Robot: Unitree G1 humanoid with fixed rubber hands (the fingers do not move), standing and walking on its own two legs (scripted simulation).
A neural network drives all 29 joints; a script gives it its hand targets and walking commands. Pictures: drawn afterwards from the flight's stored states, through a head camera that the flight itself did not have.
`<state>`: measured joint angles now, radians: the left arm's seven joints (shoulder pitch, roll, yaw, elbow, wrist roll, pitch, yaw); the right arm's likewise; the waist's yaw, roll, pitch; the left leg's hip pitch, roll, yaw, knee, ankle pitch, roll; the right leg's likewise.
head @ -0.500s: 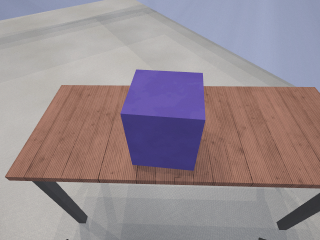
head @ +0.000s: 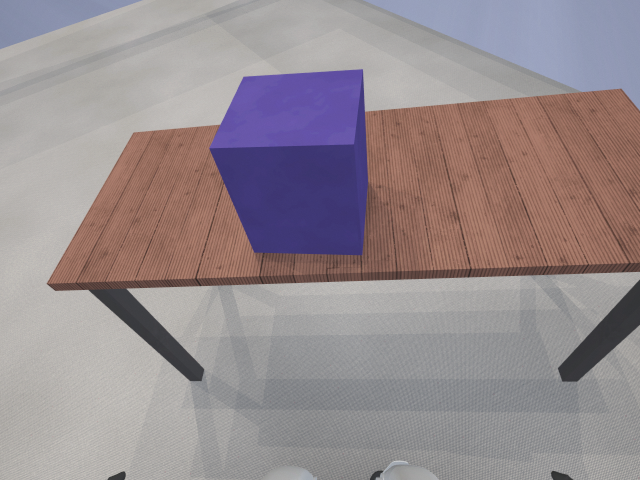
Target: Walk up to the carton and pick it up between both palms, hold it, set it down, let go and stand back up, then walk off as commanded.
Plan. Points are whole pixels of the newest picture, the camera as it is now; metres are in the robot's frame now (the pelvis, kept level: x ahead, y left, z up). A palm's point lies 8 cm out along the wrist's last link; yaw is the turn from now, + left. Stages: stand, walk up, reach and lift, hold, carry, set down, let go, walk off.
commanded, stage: walk off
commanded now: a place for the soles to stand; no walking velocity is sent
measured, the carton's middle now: (304, 168) +0.63 +0.03 +0.01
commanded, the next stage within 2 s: none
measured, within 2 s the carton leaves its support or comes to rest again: neither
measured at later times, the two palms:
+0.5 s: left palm out of the picture -0.13 +0.33 -0.10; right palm out of the picture -0.17 -0.28 -0.10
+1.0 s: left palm out of the picture -0.28 +0.41 -0.09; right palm out of the picture -0.22 -0.22 -0.11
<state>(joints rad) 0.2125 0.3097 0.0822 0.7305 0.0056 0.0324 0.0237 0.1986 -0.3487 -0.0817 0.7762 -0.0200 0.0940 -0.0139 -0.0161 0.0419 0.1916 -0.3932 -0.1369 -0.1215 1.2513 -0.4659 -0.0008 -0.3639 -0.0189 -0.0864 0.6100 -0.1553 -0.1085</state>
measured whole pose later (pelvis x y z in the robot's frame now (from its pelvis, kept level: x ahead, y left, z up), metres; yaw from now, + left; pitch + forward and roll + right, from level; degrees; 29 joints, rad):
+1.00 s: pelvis -0.29 +0.09 -0.01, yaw +2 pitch -5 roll -2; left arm 0.40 0.37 0.10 0.84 0.01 -0.03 -0.01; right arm 0.34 -0.41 -0.13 0.73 -0.03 0.01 0.06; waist -0.01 0.09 0.08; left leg -0.38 0.01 -0.07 0.73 -0.33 0.06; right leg -0.18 -0.08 -0.02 0.70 -0.49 -0.04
